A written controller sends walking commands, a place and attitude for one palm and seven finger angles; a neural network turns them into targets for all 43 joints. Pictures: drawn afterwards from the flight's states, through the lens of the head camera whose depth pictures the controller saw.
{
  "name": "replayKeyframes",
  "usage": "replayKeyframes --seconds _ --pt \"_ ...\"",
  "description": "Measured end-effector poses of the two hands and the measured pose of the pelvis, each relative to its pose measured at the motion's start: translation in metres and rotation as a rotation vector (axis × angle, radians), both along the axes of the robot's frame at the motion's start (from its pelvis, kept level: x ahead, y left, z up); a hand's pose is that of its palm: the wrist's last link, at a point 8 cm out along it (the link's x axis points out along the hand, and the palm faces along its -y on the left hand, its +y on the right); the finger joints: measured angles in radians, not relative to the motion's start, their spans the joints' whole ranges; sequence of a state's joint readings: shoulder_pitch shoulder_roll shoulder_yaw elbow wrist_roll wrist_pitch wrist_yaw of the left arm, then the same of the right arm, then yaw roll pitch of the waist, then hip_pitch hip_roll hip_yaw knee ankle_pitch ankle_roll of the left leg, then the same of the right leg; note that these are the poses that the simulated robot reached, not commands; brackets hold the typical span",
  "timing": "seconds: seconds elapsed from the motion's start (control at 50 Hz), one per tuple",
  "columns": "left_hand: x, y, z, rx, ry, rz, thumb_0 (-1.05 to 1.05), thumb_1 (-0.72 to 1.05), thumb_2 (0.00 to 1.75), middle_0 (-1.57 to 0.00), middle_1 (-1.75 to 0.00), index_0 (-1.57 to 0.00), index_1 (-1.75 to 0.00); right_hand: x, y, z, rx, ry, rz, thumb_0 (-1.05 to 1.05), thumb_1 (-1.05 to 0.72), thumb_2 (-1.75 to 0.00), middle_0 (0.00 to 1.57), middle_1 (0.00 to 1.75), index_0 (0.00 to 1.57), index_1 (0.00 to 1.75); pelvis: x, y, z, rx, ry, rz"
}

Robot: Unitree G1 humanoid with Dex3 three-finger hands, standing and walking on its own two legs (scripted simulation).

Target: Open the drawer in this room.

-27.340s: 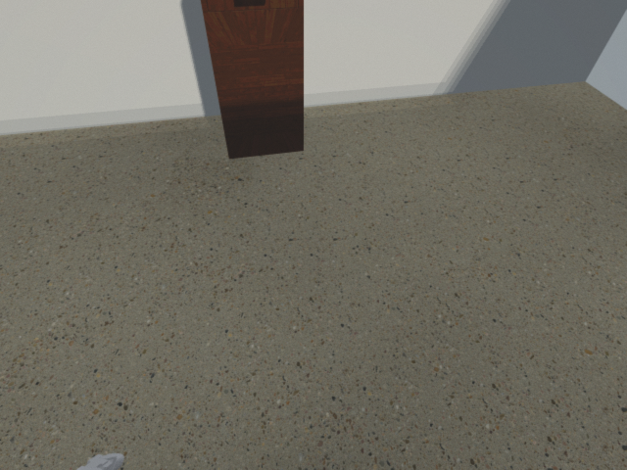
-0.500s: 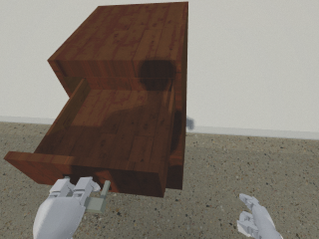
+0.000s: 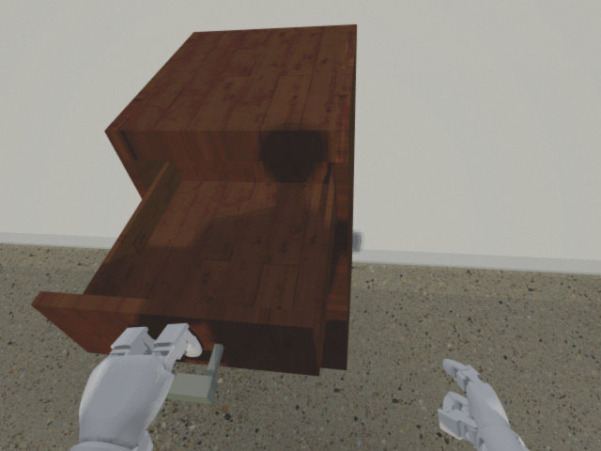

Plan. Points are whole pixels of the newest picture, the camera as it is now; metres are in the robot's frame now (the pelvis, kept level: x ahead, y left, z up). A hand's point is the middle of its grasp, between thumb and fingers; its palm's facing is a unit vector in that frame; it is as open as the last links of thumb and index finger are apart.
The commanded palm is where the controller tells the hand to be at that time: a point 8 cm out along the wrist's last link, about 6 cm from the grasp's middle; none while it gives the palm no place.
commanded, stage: lift the hand off the handle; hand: left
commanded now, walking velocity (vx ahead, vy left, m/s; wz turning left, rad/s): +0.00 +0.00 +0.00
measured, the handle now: (172, 366) +0.20 +0.20 +0.04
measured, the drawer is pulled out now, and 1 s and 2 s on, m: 0.29 0.29 0.29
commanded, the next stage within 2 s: draw the hand back to the body in 0.96 s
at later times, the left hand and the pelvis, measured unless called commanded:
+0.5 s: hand (120, 371) +0.17 +0.22 +0.11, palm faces +0.09 -0.21 -0.97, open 13.2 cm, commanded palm +0.13 +0.21 +0.19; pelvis +0.01 +0.04 +0.01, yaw -1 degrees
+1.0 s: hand (104, 314) +0.19 +0.21 +0.19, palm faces +0.25 -0.32 -0.91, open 13.9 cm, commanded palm +0.14 +0.21 +0.24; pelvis -0.01 +0.05 +0.02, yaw -2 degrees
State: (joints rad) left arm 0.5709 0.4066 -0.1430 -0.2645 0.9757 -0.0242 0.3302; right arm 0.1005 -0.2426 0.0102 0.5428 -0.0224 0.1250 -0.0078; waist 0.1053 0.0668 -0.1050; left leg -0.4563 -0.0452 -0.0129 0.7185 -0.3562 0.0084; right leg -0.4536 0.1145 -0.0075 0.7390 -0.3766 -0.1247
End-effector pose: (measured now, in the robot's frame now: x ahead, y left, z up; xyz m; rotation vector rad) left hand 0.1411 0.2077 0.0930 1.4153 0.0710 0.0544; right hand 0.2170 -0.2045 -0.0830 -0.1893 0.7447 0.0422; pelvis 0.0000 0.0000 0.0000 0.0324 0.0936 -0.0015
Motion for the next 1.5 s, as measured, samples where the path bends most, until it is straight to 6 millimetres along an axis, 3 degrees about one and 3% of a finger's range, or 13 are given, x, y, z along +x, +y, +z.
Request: replayKeyframes --seconds 0.18,0.48,0.62,0.76,0.92,1.14,1.26,1.5 --pt "0.001 0.01 0.025 -0.008 -0.042 -0.003 0.0 -0.49 0.3 -0.37 -1.21 -0.43 -1.23 0.009 0.006 0.011 -0.013 -0.016 0.008 0.01 -0.91 -0.9 0.2 0.3 0.2 0.3 0.007 0.016 0.005 -0.013 -0.015 -0.006" --pt "0.002 0.02 0.062 -0.054 -0.092 -0.008 0.0 -0.49 0.3 -0.4 -1.24 -0.45 -1.24 0.016 0.059 0.023 0.068 -0.048 0.081 0.01 -0.91 -0.9 0.2 0.3 0.2 0.3 0.01 0.043 0.01 -0.035 -0.056 -0.018" --pt "0.01 0.028 0.098 -0.044 -0.217 -0.01 0.0 -0.5 0.3 -0.39 -1.23 -0.38 -1.22 0.015 0.076 0.028 0.098 -0.046 0.097 0.01 -0.91 -0.9 0.2 0.3 0.2 0.3 0.006 0.052 0.012 -0.04 -0.087 -0.019" --pt "0.021 0.022 0.123 -0.123 -0.254 -0.043 0.0 -0.5 0.3 -0.34 -1.21 -0.34 -1.21 0.009 0.082 0.037 0.124 -0.043 0.089 0.01 -0.91 -0.9 0.2 0.3 0.2 0.3 0.0 0.057 0.017 -0.037 -0.121 -0.027" --pt "0.016 0.014 0.142 -0.142 -0.289 -0.105 0.0 -0.5 0.3 -0.32 -1.2 -0.32 -1.2 0.002 0.076 0.045 0.125 -0.049 0.082 0.01 -0.91 -0.9 0.2 0.3 0.2 0.3 -0.008 0.057 0.019 -0.038 -0.15 -0.042" --pt "0.017 0.016 0.134 -0.143 -0.253 -0.072 0.0 -0.5 0.3 -0.32 -1.2 -0.32 -1.2 -0.013 0.064 0.041 0.106 -0.018 0.072 0.01 -0.91 -0.9 0.2 0.3 0.2 0.3 -0.019 0.047 0.021 -0.036 -0.169 -0.035" --pt "0.014 0.029 0.133 -0.074 -0.22 -0.032 0.0 -0.5 0.3 -0.32 -1.2 -0.32 -1.2 -0.018 0.055 0.039 0.096 -0.015 0.056 0.01 -0.91 -0.9 0.2 0.3 0.2 0.3 -0.019 0.041 0.022 -0.038 -0.171 -0.033" --pt "0.005 0.046 0.129 -0.01 -0.137 0.0 0.0 -0.5 0.3 -0.32 -1.2 -0.32 -1.2 -0.009 0.044 0.04 0.038 -0.032 0.053 0.02 -0.91 -0.9 0.2 0.3 0.2 0.3 -0.015 0.039 0.025 -0.041 -0.162 -0.009"
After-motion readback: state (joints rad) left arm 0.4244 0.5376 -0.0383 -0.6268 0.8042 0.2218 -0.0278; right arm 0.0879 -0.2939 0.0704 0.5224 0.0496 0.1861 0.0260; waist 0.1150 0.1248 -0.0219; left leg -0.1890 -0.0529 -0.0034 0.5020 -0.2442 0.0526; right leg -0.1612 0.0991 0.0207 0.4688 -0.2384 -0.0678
